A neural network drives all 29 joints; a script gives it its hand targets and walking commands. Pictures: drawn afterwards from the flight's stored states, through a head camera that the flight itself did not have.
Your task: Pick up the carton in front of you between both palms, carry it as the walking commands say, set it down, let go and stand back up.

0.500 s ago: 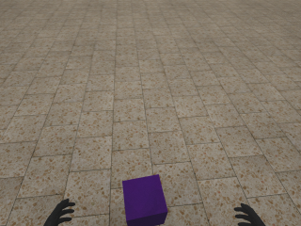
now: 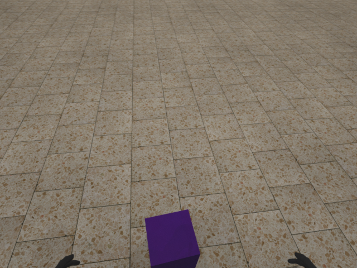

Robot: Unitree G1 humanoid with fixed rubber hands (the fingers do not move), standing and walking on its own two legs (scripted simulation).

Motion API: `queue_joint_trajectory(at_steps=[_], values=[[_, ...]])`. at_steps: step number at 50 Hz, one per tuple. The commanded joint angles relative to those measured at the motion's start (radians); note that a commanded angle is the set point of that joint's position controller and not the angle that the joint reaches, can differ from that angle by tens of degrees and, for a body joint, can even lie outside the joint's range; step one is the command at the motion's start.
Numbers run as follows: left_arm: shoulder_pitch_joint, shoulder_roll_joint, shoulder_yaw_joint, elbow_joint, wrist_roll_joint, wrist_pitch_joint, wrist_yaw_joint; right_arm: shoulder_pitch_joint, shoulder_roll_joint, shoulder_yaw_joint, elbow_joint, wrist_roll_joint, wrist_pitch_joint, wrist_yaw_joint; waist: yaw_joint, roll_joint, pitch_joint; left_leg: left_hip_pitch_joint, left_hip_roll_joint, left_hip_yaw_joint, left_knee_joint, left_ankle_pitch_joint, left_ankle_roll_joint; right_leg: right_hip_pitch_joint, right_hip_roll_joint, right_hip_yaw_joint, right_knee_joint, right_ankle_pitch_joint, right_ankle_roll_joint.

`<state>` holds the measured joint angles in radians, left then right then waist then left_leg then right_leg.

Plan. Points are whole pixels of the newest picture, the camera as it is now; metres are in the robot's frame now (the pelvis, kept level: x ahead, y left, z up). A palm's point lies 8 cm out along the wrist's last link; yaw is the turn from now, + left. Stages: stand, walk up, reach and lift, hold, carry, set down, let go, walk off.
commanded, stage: stand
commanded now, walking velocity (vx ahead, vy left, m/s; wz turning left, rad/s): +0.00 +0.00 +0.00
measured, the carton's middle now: (171, 244) +0.38 +0.03 -0.65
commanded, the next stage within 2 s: none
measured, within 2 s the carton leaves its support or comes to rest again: neither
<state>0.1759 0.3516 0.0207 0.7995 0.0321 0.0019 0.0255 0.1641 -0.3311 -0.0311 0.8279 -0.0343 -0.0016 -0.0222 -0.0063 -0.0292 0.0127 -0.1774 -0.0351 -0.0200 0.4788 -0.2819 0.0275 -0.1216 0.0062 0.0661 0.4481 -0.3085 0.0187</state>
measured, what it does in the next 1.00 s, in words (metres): stands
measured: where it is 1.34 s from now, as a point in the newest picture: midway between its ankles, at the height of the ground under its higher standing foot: outside the picture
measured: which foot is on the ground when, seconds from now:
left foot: down 0.00-1.00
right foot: down 0.00-1.00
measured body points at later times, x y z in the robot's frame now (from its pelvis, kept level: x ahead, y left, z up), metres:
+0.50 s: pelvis -0.02 +0.00 +0.01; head -0.02 +0.01 +0.46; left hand +0.09 +0.30 -0.11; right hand +0.09 -0.31 -0.10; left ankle -0.02 +0.10 -0.74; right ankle -0.04 -0.14 -0.74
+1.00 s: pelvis -0.02 -0.01 +0.01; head -0.03 +0.00 +0.46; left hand +0.07 +0.31 -0.11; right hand +0.08 -0.32 -0.10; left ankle -0.02 +0.10 -0.74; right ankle -0.04 -0.14 -0.74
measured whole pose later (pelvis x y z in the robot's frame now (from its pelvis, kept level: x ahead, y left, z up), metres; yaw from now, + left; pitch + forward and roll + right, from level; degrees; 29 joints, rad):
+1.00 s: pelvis -0.02 -0.01 +0.01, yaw +1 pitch -2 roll +0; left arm 0.14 0.39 0.01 1.00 0.02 -0.01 0.01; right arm 0.12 -0.38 -0.01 1.02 -0.02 -0.01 -0.01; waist 0.00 -0.02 0.03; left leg -0.14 -0.03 -0.04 0.37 -0.19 0.02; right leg -0.08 0.00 0.05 0.34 -0.22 0.01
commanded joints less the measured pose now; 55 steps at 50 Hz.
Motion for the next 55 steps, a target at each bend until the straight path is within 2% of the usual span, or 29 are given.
queue_joint_trajectory(at_steps=[1,25,55], values=[[-0.022,0.140,0.031,-0.039,-0.001,-0.014,0.004,-0.032,-0.170,-0.038,-0.039,0.002,-0.013,-0.004,0.002,0.028,-0.051,0.046,0.119,-0.101,-0.067,0.345,-0.004,-0.011,-0.078,0.049,-0.046,0.288,-0.020],[-0.044,0.174,0.019,0.093,-0.006,-0.022,-0.004,-0.068,-0.202,-0.020,0.094,0.012,-0.018,0.004,0.002,0.029,-0.010,0.048,0.130,-0.119,-0.151,0.207,-0.001,-0.008,-0.099,0.066,-0.137,0.196,-0.026],[-0.071,0.202,0.016,0.170,-0.014,-0.023,-0.010,-0.089,-0.224,-0.007,0.162,0.019,-0.021,0.006,0.003,0.030,-0.015,0.055,0.137,-0.133,-0.171,0.230,0.002,0.010,-0.111,0.063,-0.163,0.203,-0.032]])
